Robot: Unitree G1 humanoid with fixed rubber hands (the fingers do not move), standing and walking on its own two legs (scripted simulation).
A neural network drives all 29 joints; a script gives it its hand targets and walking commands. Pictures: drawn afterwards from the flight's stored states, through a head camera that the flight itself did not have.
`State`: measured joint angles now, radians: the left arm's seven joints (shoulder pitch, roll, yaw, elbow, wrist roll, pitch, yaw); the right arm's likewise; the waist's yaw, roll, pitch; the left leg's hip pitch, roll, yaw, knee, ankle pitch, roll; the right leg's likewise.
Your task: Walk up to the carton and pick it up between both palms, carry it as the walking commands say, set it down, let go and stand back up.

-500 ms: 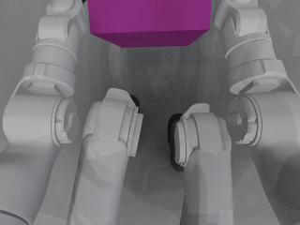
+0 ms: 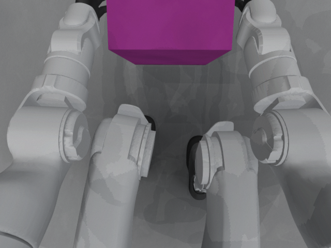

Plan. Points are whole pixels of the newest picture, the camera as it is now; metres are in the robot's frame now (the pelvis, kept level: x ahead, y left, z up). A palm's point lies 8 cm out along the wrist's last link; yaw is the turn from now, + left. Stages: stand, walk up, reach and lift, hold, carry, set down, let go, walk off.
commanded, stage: set down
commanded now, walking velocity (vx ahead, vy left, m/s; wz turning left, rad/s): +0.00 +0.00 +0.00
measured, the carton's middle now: (170, 8) +0.54 +0.07 -0.22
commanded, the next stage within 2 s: none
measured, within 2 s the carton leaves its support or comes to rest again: neither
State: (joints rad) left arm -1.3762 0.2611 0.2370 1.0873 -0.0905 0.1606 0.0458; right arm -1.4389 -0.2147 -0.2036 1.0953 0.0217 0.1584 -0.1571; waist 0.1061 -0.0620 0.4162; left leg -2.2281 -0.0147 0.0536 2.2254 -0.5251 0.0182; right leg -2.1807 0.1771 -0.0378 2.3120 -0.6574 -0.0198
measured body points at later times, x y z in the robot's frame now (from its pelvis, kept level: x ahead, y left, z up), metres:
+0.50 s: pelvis +0.00 +0.00 +0.00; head +0.36 +0.02 +0.26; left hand +0.52 +0.22 -0.18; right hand +0.56 -0.08 -0.17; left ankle +0.13 +0.11 -0.32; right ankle +0.10 -0.09 -0.32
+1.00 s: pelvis -0.01 +0.01 +0.00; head +0.36 +0.03 +0.25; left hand +0.51 +0.26 -0.18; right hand +0.56 -0.10 -0.17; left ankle +0.13 +0.11 -0.32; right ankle +0.10 -0.09 -0.32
